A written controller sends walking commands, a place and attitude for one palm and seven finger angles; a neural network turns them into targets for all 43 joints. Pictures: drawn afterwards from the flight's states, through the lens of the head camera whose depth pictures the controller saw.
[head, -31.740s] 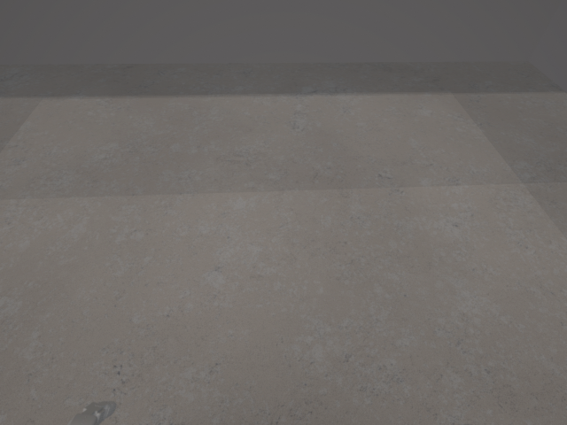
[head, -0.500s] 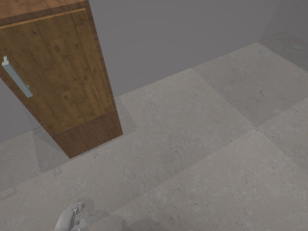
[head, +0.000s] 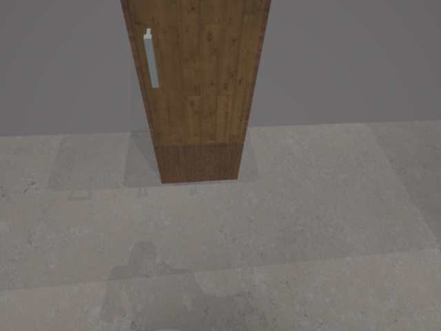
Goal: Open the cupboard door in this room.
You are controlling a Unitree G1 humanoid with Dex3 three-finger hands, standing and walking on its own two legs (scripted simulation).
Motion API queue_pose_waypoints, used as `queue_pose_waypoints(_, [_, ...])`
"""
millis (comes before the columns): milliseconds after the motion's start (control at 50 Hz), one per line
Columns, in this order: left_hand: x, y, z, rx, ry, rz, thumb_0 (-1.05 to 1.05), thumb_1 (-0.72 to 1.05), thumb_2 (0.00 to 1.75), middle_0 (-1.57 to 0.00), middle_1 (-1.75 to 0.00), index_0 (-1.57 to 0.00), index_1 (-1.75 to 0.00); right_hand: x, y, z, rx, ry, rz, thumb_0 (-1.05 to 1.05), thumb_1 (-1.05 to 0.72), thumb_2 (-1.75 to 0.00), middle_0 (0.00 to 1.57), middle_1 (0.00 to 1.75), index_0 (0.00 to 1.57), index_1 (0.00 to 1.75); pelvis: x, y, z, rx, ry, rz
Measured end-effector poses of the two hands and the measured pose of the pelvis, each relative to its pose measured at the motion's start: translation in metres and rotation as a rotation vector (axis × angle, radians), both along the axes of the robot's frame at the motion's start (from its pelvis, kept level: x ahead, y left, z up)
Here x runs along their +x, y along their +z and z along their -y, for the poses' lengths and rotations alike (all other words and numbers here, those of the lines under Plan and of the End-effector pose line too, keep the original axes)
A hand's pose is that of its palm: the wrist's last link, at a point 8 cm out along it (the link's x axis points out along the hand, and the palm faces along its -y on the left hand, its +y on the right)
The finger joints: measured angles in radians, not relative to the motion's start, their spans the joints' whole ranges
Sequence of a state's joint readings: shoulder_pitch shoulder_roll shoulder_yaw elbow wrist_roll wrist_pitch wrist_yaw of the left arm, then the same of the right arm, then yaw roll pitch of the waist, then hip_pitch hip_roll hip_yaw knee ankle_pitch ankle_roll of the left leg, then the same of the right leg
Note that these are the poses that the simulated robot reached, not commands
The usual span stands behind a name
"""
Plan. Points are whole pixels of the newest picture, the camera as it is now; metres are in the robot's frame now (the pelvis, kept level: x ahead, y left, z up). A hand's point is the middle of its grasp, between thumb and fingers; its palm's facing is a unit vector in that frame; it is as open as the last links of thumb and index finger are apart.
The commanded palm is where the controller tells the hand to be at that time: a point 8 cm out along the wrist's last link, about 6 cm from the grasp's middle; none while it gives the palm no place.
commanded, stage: turn to face it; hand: left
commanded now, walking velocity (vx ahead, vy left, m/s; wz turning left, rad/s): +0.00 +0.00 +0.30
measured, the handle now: (152, 59) +0.81 +0.27 +0.01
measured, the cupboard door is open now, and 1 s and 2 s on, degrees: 0 0 0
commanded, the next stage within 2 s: take the last steps up to it in 0.26 s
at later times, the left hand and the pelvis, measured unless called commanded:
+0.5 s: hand out of the picture +0.03 +0.17 -0.13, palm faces +0.17 -0.95 -0.27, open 7.4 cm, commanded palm none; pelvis -0.01 -0.03 +0.01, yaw +8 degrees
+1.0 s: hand out of the picture -0.06 +0.14 -0.16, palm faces +0.28 -0.96 -0.10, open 7.4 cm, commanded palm none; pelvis +0.07 +0.02 +0.01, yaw +9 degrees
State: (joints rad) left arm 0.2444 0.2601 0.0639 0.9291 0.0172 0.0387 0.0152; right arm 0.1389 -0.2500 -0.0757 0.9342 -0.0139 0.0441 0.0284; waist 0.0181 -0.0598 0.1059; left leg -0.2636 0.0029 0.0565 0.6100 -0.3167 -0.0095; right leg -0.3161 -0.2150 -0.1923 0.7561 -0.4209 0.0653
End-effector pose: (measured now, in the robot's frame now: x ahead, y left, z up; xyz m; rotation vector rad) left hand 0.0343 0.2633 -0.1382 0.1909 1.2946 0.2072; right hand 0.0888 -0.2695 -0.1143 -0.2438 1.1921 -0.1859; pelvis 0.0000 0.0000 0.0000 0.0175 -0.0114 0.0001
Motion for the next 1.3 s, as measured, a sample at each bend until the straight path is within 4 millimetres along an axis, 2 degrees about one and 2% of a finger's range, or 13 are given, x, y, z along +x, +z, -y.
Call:
queue_pose_waypoints(100, [-0.022, 0.007, -0.019, 0.004, 0.058, -0.06, 0.01, 0.91, 0.9, -0.2, -0.29, -0.2, -0.3, 0.02, 0.015, -0.028, 0.002, 0.062, 0.052, 0.0, -0.91, -0.9, 0.2, 0.3, 0.2, 0.3, 0.0, 0.012, -0.01, -0.032, 0.028, 0.003])
queue_pose_waypoints(260, [-0.013, 0.023, -0.013, 0.009, 0.083, 0.025, 0.01, 0.91, 0.9, -0.2, -0.29, -0.2, -0.3, 0.014, 0.007, -0.049, 0.066, 0.1, 0.029, 0.0, -0.9, -0.9, 0.2, 0.3, 0.2, 0.3, -0.005, 0.019, -0.008, -0.022, 0.076, 0.009])
queue_pose_waypoints(380, [0.0, 0.03, 0.016, 0.025, 0.072, 0.088, 0.01, 0.91, 0.9, -0.2, -0.29, -0.2, -0.3, -0.01, -0.016, -0.036, 0.123, 0.08, -0.029, 0.0, -0.9, -0.9, 0.2, 0.3, 0.2, 0.3, -0.009, 0.012, 0.011, 0.009, 0.102, 0.014])
queue_pose_waypoints(440, [-0.002, 0.031, 0.035, 0.038, 0.07, 0.117, 0.01, 0.91, 0.9, -0.2, -0.29, -0.2, -0.3, -0.023, -0.031, -0.022, 0.144, 0.069, -0.063, 0.0, -0.9, -0.9, 0.2, 0.3, 0.2, 0.3, -0.011, 0.007, 0.024, 0.011, 0.119, 0.023])
queue_pose_waypoints(540, [-0.031, 0.04, 0.063, 0.014, 0.122, 0.094, 0.01, 0.91, 0.9, -0.2, -0.29, -0.2, -0.3, -0.036, -0.024, -0.004, 0.15, 0.079, -0.13, 0.0, -0.91, -0.9, 0.2, 0.3, 0.2, 0.3, -0.007, 0.019, 0.035, 0.033, 0.138, 0.029])
queue_pose_waypoints(700, [-0.086, 0.036, 0.086, -0.039, 0.206, -0.06, 0.01, 0.92, 0.9, -0.2, -0.29, -0.2, -0.3, -0.041, -0.013, 0.01, 0.117, 0.069, -0.191, 0.0, -0.91, -0.9, 0.2, 0.3, 0.2, 0.3, 0.01, 0.027, 0.038, 0.019, 0.16, 0.011])
queue_pose_waypoints(820, [-0.115, 0.026, 0.097, -0.114, 0.274, -0.172, 0.01, 0.91, 0.9, -0.2, -0.29, -0.2, -0.3, -0.014, -0.006, -0.009, 0.093, 0.107, -0.206, 0.01, -0.91, -0.9, 0.19, 0.29, 0.2, 0.3, 0.028, 0.026, 0.024, -0.006, 0.172, -0.007])
queue_pose_waypoints(900, [-0.123, 0.018, 0.093, -0.166, 0.311, -0.24, 0.01, 0.91, 0.9, -0.2, -0.29, -0.2, -0.3, 0.026, -0.002, -0.038, 0.083, 0.152, -0.151, 0.01, -0.91, -0.9, 0.19, 0.29, 0.2, 0.3, 0.044, 0.022, 0.006, -0.024, 0.177, -0.014])
queue_pose_waypoints(960, [-0.12, 0.005, 0.082, -0.201, 0.321, -0.281, 0.01, 0.91, 0.9, -0.2, -0.29, -0.2, -0.3, 0.059, -0.005, -0.064, 0.072, 0.17, -0.073, 0.0, -0.91, -0.9, 0.19, 0.3, 0.2, 0.3, 0.059, 0.012, -0.012, -0.04, 0.174, -0.012])
queue_pose_waypoints(1000, [-0.107, 0.0, 0.071, -0.213, 0.295, -0.301, 0.01, 0.91, 0.9, -0.2, -0.29, -0.2, -0.3, 0.074, -0.003, -0.078, 0.072, 0.154, -0.021, 0.0, -0.92, -0.9, 0.2, 0.3, 0.2, 0.3, 0.068, 0.01, -0.022, -0.027, 0.156, -0.007])
queue_pose_waypoints(1060, [-0.067, 0.001, 0.047, -0.203, 0.237, -0.275, 0.01, 0.91, 0.9, -0.2, -0.29, -0.2, -0.3, 0.084, 0.005, -0.084, 0.057, 0.104, 0.019, -0.01, -0.94, -0.9, 0.2, 0.3, 0.2, 0.3, 0.085, 0.016, -0.033, -0.031, 0.139, -0.002])
queue_pose_waypoints(1200, [0.073, 0.008, -0.009, -0.12, 0.156, -0.038, 0.01, 0.91, 0.9, -0.2, -0.29, -0.2, -0.3, 0.062, 0.005, -0.09, 0.058, 0.044, -0.142, -0.01, -0.94, -0.9, 0.2, 0.3, 0.2, 0.3, 0.132, 0.023, -0.044, -0.03, 0.135, -0.008])
queue_pose_waypoints(1300, [0.174, 0.014, -0.022, -0.08, 0.085, 0.068, 0.01, 0.91, 0.9, -0.2, -0.29, -0.19, -0.3, 0.041, 0.0, -0.097, 0.092, -0.028, -0.299, 0.0, -0.92, -0.9, 0.2, 0.3, 0.2, 0.3, 0.173, 0.019, -0.04, -0.024, 0.127, -0.015])
